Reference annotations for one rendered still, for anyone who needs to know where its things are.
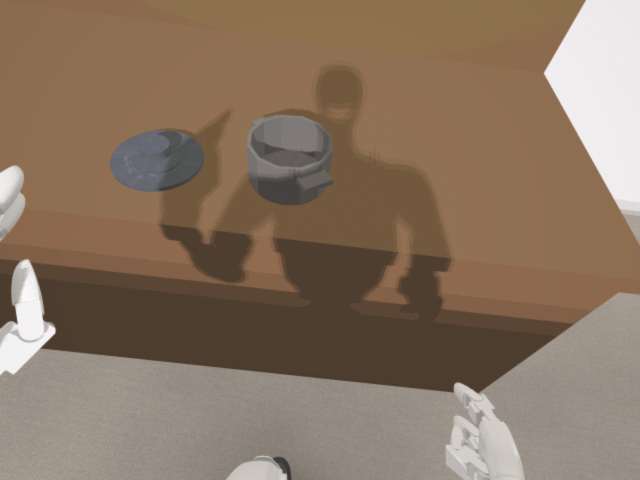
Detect pot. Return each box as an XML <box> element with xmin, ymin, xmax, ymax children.
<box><xmin>247</xmin><ymin>114</ymin><xmax>333</xmax><ymax>206</ymax></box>

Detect table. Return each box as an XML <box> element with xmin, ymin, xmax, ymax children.
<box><xmin>0</xmin><ymin>0</ymin><xmax>640</xmax><ymax>393</ymax></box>

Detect knob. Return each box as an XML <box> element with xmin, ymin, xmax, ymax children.
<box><xmin>138</xmin><ymin>135</ymin><xmax>172</xmax><ymax>161</ymax></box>

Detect robot left shin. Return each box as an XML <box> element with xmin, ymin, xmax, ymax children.
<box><xmin>253</xmin><ymin>456</ymin><xmax>281</xmax><ymax>469</ymax></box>

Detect lid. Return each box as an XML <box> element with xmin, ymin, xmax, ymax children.
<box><xmin>110</xmin><ymin>130</ymin><xmax>204</xmax><ymax>192</ymax></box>

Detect right robot hand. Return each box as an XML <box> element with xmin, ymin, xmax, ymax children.
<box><xmin>446</xmin><ymin>383</ymin><xmax>525</xmax><ymax>480</ymax></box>

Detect left robot hand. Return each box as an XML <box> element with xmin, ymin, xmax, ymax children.
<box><xmin>0</xmin><ymin>165</ymin><xmax>56</xmax><ymax>376</ymax></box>

